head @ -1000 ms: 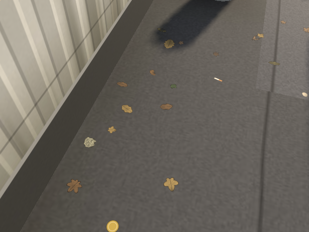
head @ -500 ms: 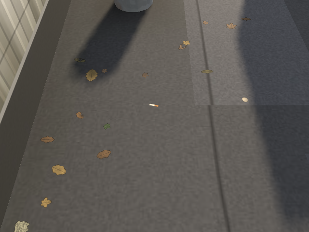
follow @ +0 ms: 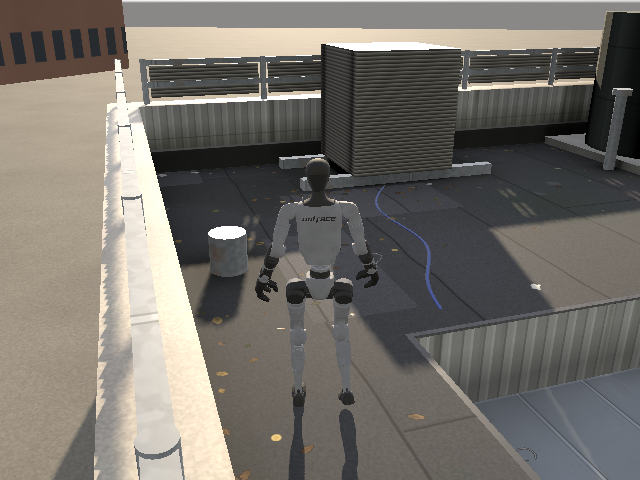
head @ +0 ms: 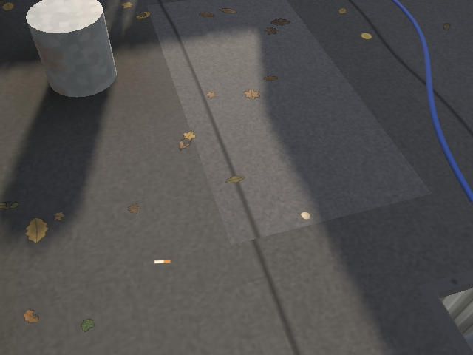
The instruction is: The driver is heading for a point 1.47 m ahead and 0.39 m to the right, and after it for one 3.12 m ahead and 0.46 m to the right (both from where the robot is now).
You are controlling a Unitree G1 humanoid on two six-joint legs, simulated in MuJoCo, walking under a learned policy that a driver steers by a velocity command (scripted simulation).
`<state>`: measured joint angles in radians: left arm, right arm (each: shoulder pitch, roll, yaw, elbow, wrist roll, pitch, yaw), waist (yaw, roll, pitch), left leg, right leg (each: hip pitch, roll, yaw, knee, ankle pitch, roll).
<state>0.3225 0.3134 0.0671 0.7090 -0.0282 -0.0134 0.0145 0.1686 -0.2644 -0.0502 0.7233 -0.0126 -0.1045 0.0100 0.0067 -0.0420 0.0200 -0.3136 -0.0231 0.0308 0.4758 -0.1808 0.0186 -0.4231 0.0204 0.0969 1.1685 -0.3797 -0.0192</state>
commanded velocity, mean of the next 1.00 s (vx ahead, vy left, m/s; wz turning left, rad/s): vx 0.50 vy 0.00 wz -0.51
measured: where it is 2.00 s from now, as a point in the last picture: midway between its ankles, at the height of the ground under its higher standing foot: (350, 212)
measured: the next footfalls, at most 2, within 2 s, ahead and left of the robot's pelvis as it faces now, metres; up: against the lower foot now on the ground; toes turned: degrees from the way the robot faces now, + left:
right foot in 0.38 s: +0.34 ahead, -0.17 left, +0.00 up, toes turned -16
left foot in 0.88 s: +0.70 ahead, -0.09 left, +0.00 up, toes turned -30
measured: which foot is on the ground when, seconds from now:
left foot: down 0.00-0.40, up 0.42-0.86, down 0.88-1.00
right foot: up 0.00-0.36, down 0.38-0.90, up 0.92-1.00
